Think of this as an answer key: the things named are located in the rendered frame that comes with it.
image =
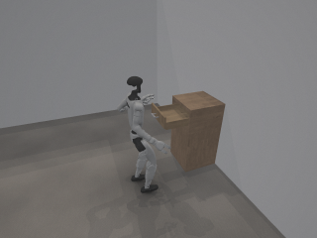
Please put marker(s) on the right robot hand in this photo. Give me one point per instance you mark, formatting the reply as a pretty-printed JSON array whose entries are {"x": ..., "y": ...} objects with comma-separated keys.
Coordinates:
[{"x": 160, "y": 145}]

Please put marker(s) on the drawer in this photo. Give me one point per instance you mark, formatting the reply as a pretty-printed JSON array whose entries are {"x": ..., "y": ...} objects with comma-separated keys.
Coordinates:
[{"x": 171, "y": 116}]

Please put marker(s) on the robot left upper arm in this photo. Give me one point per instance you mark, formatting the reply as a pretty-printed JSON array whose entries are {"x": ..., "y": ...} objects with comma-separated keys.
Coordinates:
[{"x": 123, "y": 104}]

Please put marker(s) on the humanoid robot head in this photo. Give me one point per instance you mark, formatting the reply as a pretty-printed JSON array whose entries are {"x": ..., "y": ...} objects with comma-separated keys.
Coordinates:
[{"x": 135, "y": 81}]

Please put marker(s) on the robot right upper arm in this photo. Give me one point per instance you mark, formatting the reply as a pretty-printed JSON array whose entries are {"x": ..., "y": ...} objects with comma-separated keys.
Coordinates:
[{"x": 138, "y": 109}]

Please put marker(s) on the left robot hand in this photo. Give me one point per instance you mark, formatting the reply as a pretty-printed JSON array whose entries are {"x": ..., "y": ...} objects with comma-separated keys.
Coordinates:
[{"x": 147, "y": 98}]

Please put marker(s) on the right robot forearm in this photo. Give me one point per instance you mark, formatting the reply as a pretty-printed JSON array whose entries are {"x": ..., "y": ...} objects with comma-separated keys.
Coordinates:
[{"x": 141, "y": 133}]

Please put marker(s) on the robot left shin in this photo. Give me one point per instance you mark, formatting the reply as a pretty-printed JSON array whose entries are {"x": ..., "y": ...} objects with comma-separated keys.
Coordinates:
[{"x": 140, "y": 165}]

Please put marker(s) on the cabinet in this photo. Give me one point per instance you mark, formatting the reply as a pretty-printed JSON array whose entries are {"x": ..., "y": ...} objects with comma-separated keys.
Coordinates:
[{"x": 195, "y": 146}]

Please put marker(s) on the handle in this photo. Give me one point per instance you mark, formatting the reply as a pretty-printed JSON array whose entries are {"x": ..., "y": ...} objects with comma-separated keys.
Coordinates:
[{"x": 153, "y": 115}]

